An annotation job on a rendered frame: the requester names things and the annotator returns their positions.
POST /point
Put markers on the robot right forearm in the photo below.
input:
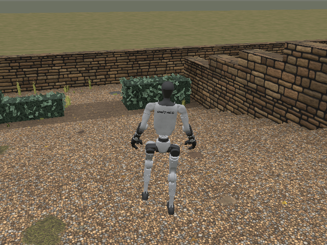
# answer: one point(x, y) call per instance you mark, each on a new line
point(190, 135)

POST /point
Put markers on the robot left forearm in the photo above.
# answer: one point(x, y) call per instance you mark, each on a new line
point(138, 133)

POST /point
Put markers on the robot right shin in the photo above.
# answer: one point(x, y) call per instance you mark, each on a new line
point(172, 191)

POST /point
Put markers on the left robot upper arm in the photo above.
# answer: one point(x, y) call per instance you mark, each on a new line
point(146, 115)

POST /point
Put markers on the right robot hand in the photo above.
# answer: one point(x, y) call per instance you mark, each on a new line
point(193, 144)

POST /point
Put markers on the right robot upper arm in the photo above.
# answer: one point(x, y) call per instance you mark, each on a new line
point(184, 117)

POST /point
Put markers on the robot left thigh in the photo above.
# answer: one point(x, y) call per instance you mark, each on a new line
point(150, 148)

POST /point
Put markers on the left robot hand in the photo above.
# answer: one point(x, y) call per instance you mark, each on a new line
point(133, 143)

